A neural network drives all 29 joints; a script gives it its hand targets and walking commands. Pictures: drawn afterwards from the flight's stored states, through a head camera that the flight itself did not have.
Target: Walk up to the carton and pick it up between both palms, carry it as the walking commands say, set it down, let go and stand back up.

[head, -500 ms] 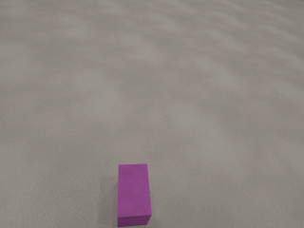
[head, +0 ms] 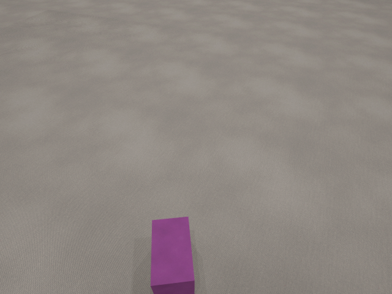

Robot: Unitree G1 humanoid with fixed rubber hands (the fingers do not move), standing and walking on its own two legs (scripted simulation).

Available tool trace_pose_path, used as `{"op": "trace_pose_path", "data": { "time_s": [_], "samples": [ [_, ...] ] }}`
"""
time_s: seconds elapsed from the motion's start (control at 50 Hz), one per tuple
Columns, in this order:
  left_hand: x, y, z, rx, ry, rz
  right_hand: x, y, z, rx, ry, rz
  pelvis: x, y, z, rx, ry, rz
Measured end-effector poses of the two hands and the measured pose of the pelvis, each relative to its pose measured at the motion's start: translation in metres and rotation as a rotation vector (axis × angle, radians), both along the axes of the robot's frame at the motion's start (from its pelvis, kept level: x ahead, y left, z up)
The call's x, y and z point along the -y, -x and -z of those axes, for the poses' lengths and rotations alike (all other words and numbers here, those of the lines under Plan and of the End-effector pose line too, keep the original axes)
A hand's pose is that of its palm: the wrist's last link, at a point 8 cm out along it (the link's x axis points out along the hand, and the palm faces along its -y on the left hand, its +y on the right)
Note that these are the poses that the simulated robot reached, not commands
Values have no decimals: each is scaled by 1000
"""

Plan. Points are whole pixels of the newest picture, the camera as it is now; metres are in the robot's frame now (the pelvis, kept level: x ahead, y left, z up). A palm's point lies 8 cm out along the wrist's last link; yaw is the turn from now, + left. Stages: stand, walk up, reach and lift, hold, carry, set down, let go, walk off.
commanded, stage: walk up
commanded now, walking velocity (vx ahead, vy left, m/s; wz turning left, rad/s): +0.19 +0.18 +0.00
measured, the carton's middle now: (172, 257) +0.48 +0.06 -0.67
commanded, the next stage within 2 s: none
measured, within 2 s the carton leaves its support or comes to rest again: neither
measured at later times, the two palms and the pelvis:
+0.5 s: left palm out of the picture +0.04 +0.31 -0.13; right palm out of the picture +0.03 -0.17 -0.14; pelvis +0.02 +0.07 +0.00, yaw +2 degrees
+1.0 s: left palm out of the picture +0.09 +0.39 -0.15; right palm out of the picture +0.04 -0.10 -0.14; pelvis +0.07 +0.15 -0.01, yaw -1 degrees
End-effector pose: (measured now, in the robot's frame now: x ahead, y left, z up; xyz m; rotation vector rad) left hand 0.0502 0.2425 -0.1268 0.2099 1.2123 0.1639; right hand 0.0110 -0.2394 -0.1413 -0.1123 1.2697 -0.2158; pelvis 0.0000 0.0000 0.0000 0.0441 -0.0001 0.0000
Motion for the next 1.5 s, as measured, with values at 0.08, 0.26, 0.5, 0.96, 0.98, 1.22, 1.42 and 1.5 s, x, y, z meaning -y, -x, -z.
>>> {"op": "trace_pose_path", "data": {
  "time_s": [0.08,0.26,0.5,0.96,0.98,1.22,1.42,1.5],
  "samples": [
    [6,-2,-5,3,-8,-2,3,15,0,-54,-13,1,6,-2,-3,-18,-9,-3],
    [-24,10,-33,-42,-101,-42,-29,24,11,-147,-115,-43,-10,-9,-12,-54,-44,-36],
    [-67,14,4,-71,9,-57,-67,-15,-3,-72,-1,-53,-66,-22,-2,-37,27,-39],
    [-139,-39,17,-139,70,-13,-139,-32,-24,-99,119,49,-149,-69,-7,0,98,22],
    [-145,-38,19,-130,48,-16,-140,-30,-16,-104,109,48,-150,-68,-1,6,77,19],
    [-177,-73,32,-3,65,-12,-188,-7,7,-121,47,57,-187,-72,16,64,102,15],
    [-159,-63,18,-127,52,22,-168,-15,-11,-190,64,58,-170,-76,1,-55,57,39],
    [-150,-73,15,-103,22,27,-162,-15,0,-189,30,65,-158,-81,5,-43,40,44]
  ]
}}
